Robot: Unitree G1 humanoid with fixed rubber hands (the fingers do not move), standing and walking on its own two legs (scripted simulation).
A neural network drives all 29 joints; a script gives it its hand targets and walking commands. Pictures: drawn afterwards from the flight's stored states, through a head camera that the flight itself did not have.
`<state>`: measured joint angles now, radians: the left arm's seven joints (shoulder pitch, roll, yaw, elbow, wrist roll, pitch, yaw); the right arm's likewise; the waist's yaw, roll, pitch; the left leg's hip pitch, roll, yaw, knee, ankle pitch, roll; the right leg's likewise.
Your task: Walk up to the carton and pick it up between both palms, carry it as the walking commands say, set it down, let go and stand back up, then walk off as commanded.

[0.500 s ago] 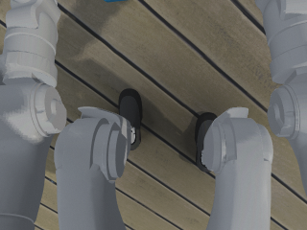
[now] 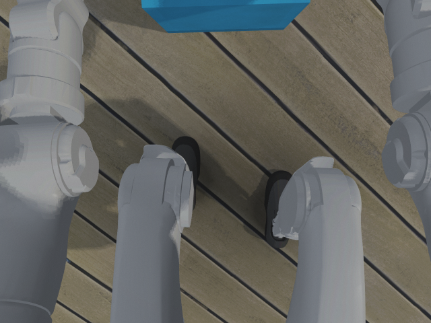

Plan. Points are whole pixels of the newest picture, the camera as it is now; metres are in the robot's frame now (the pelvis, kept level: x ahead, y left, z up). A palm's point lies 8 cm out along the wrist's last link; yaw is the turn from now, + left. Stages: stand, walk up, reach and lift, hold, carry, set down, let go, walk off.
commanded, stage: set down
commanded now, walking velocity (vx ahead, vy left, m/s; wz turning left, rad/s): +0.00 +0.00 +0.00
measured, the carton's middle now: out of the picture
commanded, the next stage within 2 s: let go in 1.04 s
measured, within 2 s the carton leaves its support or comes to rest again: neither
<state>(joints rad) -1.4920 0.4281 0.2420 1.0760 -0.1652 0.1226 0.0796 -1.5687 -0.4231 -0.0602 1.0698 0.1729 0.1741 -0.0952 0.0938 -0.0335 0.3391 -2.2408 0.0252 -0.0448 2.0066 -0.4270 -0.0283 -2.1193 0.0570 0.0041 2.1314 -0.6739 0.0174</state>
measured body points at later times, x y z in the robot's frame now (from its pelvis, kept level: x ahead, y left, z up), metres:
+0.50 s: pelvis +0.02 +0.01 +0.11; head +0.37 +0.03 +0.39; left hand +0.56 +0.29 +0.00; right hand +0.63 -0.13 +0.00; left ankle +0.15 +0.13 -0.37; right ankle +0.08 -0.12 -0.37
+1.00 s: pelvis +0.04 +0.01 +0.24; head +0.36 +0.04 +0.55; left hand +0.55 +0.29 +0.15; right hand +0.62 -0.14 +0.15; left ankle +0.15 +0.13 -0.37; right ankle +0.08 -0.12 -0.37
